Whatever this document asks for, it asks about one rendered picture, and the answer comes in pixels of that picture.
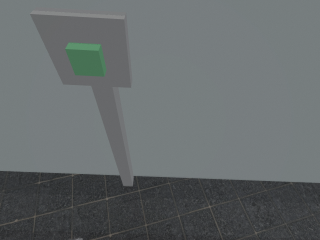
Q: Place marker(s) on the panel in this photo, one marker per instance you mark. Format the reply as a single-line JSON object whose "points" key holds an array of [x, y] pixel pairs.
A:
{"points": [[59, 26]]}

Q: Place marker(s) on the button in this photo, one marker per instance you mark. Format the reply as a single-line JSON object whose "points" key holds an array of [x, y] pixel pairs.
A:
{"points": [[86, 59]]}

